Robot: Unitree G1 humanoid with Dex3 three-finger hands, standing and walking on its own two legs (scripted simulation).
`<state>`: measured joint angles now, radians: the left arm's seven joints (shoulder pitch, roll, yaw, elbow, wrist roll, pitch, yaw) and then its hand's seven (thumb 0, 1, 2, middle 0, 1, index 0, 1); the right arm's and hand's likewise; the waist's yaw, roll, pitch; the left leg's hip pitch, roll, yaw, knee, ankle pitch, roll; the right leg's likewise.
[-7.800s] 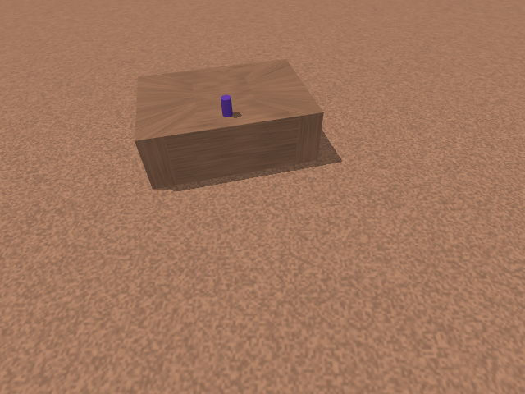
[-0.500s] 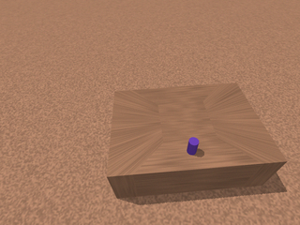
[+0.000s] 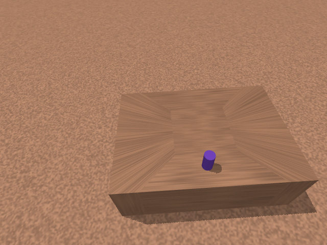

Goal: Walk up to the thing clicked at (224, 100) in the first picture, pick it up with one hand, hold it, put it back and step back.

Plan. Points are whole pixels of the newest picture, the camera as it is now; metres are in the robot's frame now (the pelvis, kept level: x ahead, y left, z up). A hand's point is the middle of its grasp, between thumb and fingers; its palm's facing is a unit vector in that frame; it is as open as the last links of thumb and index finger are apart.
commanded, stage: walk up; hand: right
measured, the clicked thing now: (208, 160) +0.57 -0.17 -0.38
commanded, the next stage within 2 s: none
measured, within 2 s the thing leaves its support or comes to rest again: neither
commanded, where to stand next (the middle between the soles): +0.13 +0.00 m, yaw +4 degrees
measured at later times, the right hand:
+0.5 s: hand (263, 213) +0.25 -0.25 -0.14, palm faces -0.09 +0.93 -0.37, open 7.3 cm
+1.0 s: hand (263, 209) +0.27 -0.26 -0.15, palm faces -0.14 +0.93 -0.34, open 7.4 cm
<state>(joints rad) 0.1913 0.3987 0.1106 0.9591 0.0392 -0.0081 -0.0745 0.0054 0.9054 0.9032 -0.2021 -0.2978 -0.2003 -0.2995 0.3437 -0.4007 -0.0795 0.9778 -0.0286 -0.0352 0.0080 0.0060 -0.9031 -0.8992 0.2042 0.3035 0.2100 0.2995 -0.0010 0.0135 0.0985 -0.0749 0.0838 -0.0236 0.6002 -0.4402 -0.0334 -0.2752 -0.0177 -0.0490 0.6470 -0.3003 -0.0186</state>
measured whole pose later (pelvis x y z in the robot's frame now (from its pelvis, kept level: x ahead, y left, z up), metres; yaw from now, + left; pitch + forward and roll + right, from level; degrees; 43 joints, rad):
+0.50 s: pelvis +0.10 -0.02 -0.01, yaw +2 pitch -4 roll +0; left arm 0.21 0.37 0.03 0.89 -0.02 0.01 0.00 0.00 0.90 0.90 -0.20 -0.30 -0.20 -0.30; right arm 0.11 -0.34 -0.03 0.83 -0.01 -0.01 0.00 0.01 -0.91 -0.90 0.20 0.30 0.21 0.30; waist 0.04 -0.04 0.15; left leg -0.41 0.00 0.04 0.65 -0.18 0.03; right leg -0.28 0.01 0.02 0.97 -0.59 -0.03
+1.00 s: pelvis +0.12 -0.02 +0.00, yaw +5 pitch -3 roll +1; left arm 0.21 0.41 0.04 0.90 -0.01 0.01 0.03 0.00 0.90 0.90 -0.20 -0.30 -0.20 -0.30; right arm 0.10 -0.38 -0.06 0.90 0.00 0.02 0.01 0.01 -0.91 -0.90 0.20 0.30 0.21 0.30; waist 0.04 0.01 0.18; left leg -0.32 -0.02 -0.03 0.68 -0.31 0.01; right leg -0.32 -0.04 0.02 0.92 -0.57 -0.01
